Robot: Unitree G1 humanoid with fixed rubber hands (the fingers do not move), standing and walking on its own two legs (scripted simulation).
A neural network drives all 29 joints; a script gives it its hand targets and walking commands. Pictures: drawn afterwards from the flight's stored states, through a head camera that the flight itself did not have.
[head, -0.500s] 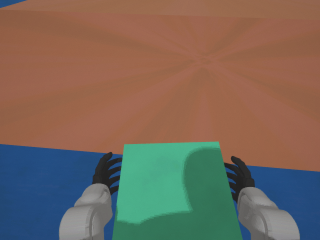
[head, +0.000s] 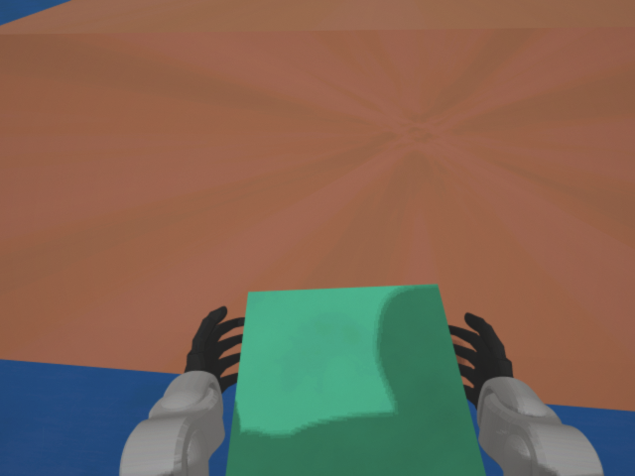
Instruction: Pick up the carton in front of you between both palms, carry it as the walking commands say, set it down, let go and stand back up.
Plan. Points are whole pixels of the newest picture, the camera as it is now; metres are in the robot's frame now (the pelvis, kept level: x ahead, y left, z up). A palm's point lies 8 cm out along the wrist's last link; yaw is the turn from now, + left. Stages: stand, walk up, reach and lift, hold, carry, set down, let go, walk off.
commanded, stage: carry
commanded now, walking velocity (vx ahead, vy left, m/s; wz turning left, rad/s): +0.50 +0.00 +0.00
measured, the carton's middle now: (347, 415) +0.23 +0.00 +0.02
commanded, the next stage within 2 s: none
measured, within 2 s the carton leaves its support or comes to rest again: neither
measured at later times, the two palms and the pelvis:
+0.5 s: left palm (239, 174) +0.60 +0.17 +0.12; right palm (415, 172) +0.59 -0.13 +0.13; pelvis +0.35 +0.03 +0.00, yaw -1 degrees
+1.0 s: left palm (270, 74) +1.02 +0.17 +0.15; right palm (390, 74) +1.03 -0.14 +0.14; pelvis +0.66 +0.01 +0.01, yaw +0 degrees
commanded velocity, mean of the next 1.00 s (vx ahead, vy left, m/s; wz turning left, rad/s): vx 0.50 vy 0.00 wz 0.00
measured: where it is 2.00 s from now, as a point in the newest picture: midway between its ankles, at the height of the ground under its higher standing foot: (331, 235)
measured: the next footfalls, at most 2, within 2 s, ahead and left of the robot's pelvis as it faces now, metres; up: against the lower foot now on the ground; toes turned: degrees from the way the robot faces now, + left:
left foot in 0.46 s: +0.50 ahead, +0.12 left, +0.00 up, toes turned +10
right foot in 0.92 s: +0.80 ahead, -0.08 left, +0.02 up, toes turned -8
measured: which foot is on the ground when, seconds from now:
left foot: down 0.00-0.02, up 0.04-0.44, down 0.46-0.96, up 0.98-1.00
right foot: down 0.00-0.50, up 0.52-0.90, down 0.92-1.00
